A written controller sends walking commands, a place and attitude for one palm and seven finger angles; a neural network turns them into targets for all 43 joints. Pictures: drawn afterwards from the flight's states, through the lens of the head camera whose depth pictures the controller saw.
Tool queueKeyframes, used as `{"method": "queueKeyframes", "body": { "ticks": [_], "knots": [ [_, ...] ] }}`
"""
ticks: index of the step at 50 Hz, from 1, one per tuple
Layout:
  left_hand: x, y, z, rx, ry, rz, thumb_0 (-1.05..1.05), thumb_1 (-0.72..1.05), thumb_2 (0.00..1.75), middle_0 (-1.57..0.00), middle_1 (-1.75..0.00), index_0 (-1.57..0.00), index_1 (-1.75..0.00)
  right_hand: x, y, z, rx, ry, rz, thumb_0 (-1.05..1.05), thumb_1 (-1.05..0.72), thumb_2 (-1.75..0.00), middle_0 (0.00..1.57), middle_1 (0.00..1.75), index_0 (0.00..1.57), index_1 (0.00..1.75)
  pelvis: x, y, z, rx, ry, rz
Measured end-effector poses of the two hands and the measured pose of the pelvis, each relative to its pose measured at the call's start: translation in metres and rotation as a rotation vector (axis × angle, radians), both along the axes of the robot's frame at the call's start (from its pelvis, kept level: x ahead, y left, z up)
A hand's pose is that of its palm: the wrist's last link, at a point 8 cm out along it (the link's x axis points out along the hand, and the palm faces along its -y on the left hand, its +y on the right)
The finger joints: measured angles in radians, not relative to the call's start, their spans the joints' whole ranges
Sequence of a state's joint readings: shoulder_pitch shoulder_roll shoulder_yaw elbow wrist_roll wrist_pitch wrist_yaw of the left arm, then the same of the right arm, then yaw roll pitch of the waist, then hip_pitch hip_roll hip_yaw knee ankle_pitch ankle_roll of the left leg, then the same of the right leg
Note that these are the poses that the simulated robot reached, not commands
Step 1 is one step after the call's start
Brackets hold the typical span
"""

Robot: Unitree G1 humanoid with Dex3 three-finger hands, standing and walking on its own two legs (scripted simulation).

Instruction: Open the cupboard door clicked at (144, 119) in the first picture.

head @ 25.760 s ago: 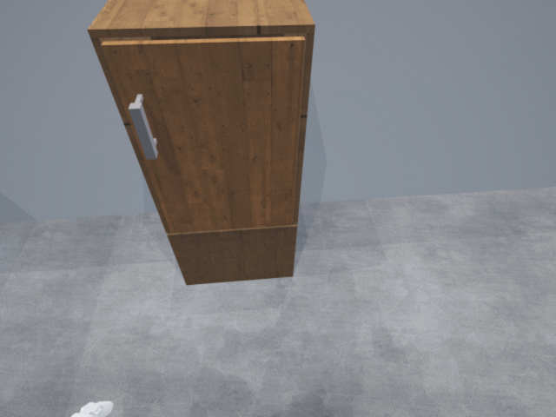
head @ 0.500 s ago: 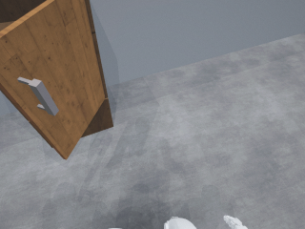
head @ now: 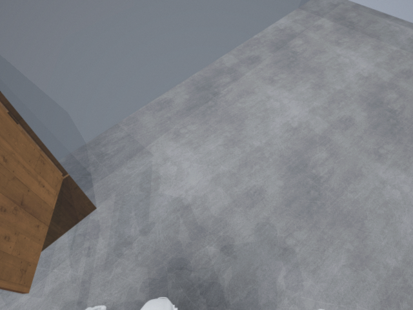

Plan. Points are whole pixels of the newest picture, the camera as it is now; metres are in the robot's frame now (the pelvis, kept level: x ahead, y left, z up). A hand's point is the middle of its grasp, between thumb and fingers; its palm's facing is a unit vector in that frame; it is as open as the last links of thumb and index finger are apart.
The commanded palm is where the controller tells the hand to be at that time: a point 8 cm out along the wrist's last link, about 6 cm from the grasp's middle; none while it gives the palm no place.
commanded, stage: walk to a spot facing it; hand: left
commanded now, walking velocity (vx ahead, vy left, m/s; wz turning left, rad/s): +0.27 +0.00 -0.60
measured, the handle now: out of the picture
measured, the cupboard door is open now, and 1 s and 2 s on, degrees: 47 47 47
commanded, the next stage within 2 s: turn to face it in 1.40 s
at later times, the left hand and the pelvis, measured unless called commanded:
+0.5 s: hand (178, 227) +0.32 +0.09 -0.16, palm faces -0.34 -0.92 -0.22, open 7.4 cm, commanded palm none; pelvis +0.13 -0.06 -0.02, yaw -18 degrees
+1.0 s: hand (192, 187) +0.44 +0.06 -0.18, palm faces -0.45 -0.88 -0.17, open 7.4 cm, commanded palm none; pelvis +0.35 -0.11 +0.00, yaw -32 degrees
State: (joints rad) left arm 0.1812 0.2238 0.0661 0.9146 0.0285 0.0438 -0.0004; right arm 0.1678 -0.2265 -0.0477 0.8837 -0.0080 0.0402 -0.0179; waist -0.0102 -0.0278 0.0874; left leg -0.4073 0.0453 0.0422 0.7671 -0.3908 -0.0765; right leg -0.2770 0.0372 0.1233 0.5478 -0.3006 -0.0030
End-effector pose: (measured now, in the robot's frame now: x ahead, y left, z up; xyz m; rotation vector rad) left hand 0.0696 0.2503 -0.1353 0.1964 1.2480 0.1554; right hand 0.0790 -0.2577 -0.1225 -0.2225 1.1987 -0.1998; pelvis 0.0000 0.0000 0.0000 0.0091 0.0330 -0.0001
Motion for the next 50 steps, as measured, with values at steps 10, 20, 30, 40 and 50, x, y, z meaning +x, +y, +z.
{"method": "queueKeyframes", "body": {
  "ticks": [10,20,30,40,50],
  "knots": [
    [0.081,0.003,0.003,-0.068,-0.047,-0.117,0.01,0.91,0.89,-0.20,-0.30,-0.20,-0.30,-0.037,0.028,0.012,0.000,0.048,-0.089,0.01,-0.91,-0.90,0.20,0.30,0.20,0.30,0.039,0.012,0.008,-0.044,0.009,-0.116],
    [0.204,-0.069,0.010,-0.064,-0.079,-0.348,0.01,0.91,0.90,-0.19,-0.30,-0.19,-0.30,-0.100,0.017,-0.004,0.079,0.252,-0.331,0.01,-0.90,-0.90,0.20,0.30,0.20,0.30,0.095,-0.024,0.002,-0.018,0.012,-0.265],
    [0.260,-0.132,0.005,-0.027,-0.070,-0.407,0.01,0.91,0.89,-0.20,-0.30,-0.20,-0.30,-0.013,-0.050,-0.017,0.089,0.179,-0.420,0.02,-0.91,-0.90,0.20,0.30,0.20,0.30,0.158,-0.076,-0.002,-0.012,0.000,-0.365],
    [0.279,-0.135,-0.002,-0.041,0.114,-0.369,0.01,0.91,0.89,-0.20,-0.30,-0.20,-0.30,0.181,-0.102,0.010,0.032,-0.139,-0.360,0.01,-0.91,-0.90,0.19,0.30,0.19,0.30,0.251,-0.096,0.005,-0.014,0.006,-0.452],
    [0.394,-0.144,-0.017,-0.024,0.161,-0.452,0.01,0.91,0.89,-0.20,-0.30,-0.20,-0.30,0.259,-0.105,0.013,-0.013,-0.191,-0.416,0.01,-0.91,-0.90,0.20,0.30,0.20,0.30,0.350,-0.111,-0.002,-0.027,-0.013,-0.558]
  ]
}}
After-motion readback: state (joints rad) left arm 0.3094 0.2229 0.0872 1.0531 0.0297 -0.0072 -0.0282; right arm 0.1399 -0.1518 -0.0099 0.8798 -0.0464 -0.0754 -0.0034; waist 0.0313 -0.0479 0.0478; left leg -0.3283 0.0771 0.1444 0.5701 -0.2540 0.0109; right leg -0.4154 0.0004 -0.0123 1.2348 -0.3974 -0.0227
